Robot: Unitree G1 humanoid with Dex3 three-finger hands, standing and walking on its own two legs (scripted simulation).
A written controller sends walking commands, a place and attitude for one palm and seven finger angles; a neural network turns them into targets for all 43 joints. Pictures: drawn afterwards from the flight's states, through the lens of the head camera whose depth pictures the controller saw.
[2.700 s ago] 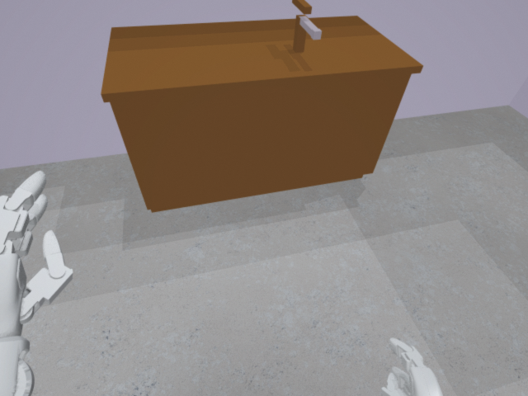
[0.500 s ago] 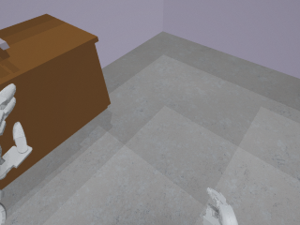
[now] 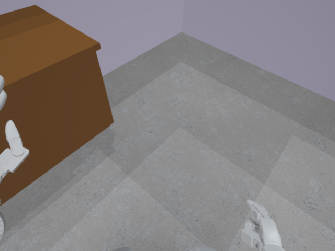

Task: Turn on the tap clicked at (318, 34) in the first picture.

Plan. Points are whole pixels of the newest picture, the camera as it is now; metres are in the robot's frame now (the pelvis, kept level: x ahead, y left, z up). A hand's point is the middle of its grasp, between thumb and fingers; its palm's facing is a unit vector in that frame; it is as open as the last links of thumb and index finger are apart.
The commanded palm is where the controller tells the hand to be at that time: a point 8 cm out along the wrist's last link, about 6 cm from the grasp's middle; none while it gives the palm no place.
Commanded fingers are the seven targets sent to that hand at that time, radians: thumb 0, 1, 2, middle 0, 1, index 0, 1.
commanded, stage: walk to a spot facing it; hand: left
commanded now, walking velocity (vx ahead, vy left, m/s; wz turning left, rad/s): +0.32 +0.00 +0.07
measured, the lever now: out of the picture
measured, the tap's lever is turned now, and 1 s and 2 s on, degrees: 0 0 0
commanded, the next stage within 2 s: turn to face it in 0.30 s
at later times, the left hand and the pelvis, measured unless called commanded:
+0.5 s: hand (66, 110) +0.33 +0.21 +0.19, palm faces +0.48 -0.75 -0.46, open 7.4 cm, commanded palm +0.25 +0.25 +0.19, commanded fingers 0.00 0.90 0.90 -0.20 -0.30 -0.20 -0.30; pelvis +0.14 -0.05 +0.01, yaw +10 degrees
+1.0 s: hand (57, 120) +0.30 +0.21 +0.19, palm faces +0.70 -0.57 -0.43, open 7.4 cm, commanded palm +0.24 +0.23 +0.19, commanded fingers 0.00 0.90 0.90 -0.20 -0.30 -0.20 -0.30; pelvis +0.20 -0.09 +0.00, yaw +22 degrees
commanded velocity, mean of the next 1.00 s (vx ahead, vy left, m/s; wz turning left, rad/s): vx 0.08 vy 0.00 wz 0.39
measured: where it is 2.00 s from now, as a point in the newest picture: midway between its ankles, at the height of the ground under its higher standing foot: outside the picture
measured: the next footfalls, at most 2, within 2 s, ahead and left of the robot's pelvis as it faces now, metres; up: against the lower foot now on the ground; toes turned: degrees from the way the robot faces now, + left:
right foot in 0.22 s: +0.17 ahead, -0.17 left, +0.00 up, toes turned -8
left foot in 0.58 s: +0.24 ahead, +0.09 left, +0.00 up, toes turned +20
